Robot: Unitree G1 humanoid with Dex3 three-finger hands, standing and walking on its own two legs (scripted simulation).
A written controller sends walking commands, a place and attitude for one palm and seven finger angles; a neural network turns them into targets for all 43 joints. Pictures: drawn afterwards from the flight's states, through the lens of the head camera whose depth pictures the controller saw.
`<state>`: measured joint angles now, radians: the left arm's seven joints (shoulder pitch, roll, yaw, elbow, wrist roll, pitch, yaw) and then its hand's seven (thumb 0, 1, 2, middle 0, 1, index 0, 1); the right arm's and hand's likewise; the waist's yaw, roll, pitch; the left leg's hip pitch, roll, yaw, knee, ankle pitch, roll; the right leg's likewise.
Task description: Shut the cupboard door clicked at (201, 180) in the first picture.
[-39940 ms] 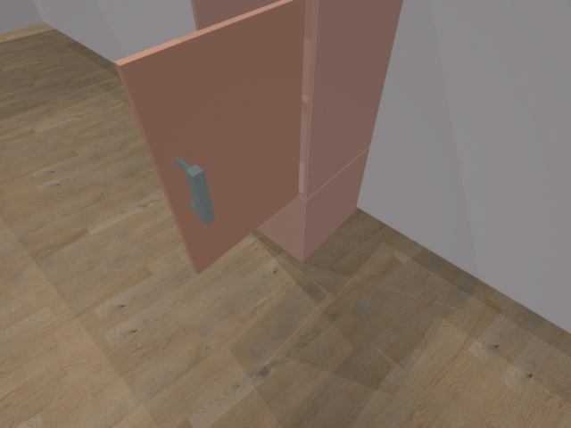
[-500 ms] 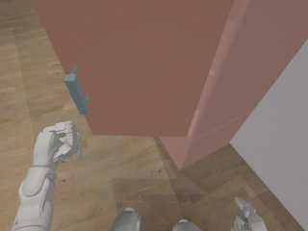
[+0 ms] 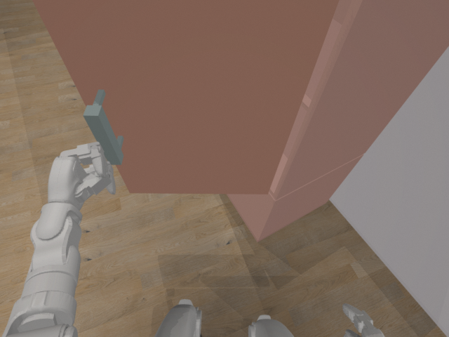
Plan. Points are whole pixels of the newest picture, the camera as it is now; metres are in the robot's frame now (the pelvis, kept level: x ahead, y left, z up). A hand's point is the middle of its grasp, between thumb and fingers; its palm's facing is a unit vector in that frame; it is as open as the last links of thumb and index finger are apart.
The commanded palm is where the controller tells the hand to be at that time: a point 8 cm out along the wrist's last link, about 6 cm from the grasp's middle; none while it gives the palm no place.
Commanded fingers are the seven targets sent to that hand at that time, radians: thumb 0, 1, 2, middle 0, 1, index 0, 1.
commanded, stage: bring the fist close to the handle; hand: left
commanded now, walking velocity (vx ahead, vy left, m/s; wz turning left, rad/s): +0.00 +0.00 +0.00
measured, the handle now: (108, 129) +0.48 +0.25 +0.06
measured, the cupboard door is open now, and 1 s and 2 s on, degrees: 61 56 46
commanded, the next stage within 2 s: push the door shut along its arc in 0.32 s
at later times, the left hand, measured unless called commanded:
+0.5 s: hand (109, 179) +0.37 +0.22 +0.05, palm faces +0.04 -1.00 +0.01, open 3.1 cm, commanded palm +0.35 +0.27 +0.06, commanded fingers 0.00 0.90 0.90 -1.30 -1.50 -1.30 -1.50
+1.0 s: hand (125, 147) +0.44 +0.21 +0.05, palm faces -0.09 -1.00 +0.01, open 3.1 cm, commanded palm +0.43 +0.25 +0.06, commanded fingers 0.00 0.90 0.90 -1.30 -1.50 -1.30 -1.50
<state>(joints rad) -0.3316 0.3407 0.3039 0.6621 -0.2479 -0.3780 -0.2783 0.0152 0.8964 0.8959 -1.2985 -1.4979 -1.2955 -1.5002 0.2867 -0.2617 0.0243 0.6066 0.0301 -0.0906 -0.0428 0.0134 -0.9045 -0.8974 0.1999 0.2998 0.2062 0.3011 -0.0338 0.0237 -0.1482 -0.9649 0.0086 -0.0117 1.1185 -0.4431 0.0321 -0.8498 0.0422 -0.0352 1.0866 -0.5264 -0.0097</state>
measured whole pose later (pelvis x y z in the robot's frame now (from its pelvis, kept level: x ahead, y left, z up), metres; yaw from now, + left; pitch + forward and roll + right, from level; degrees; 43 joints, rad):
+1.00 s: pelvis -0.01 +0.00 -0.01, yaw -1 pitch +20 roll -4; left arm -0.69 0.46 0.33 1.02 -0.21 -0.39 -0.43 0.01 0.90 0.90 -1.30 -1.50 -1.31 -1.50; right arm 0.33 -0.28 0.03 0.65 0.04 -0.06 -0.04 0.01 -0.91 -0.90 0.20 0.30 0.21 0.30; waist -0.08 0.03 -0.15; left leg -1.09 0.02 -0.02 1.18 -0.45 0.03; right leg -0.97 0.05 -0.05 1.15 -0.54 -0.01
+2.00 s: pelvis -0.01 +0.00 -0.04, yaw -3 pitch +27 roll -5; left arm -1.14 0.69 0.34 1.29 -0.08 -0.27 -0.56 0.01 0.88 0.91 -1.30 -1.50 -1.29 -1.50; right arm 0.38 -0.29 0.07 0.65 0.03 -0.06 -0.03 0.01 -0.91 -0.90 0.20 0.30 0.21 0.30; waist -0.22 0.06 -0.14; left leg -1.31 0.06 -0.03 1.31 -0.49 0.03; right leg -1.18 0.09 -0.05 1.25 -0.55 -0.02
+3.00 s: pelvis +0.01 -0.02 -0.01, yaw -2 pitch +24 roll -3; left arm -0.88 0.41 0.38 1.16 -0.02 -0.40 -0.02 0.01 0.89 0.90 -1.30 -1.50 -1.29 -1.50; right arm 0.47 -0.25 0.00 0.65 -0.04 0.02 0.08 0.01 -0.91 -0.90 0.20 0.30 0.20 0.30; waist -0.19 0.06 -0.17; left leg -1.11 0.05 -0.01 1.15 -0.47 0.01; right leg -1.01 0.08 -0.03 1.12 -0.54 -0.03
